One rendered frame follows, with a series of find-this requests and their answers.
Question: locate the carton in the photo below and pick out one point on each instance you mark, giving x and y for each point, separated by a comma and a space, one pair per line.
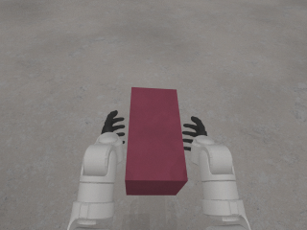
155, 164

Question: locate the right robot forearm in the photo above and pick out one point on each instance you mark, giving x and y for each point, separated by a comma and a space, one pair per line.
220, 195

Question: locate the robot right hand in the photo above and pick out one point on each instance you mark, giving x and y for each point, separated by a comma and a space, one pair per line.
199, 128

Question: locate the robot left hand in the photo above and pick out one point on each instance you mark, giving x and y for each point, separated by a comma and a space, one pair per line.
108, 127

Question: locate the left robot forearm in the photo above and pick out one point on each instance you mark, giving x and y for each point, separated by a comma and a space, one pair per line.
95, 202

